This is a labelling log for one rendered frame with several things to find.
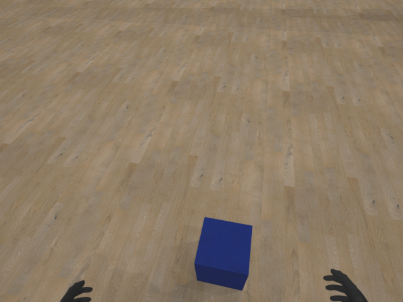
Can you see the right robot hand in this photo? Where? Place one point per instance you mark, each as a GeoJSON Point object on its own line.
{"type": "Point", "coordinates": [353, 294]}

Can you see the carton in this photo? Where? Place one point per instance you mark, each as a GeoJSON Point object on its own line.
{"type": "Point", "coordinates": [223, 253]}

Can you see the left robot hand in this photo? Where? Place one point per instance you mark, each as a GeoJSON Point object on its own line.
{"type": "Point", "coordinates": [76, 290]}

